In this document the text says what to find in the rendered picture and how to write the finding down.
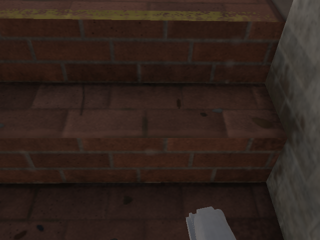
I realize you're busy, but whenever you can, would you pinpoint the right robot thigh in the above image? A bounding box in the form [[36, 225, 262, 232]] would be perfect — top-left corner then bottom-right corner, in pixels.
[[186, 206, 236, 240]]

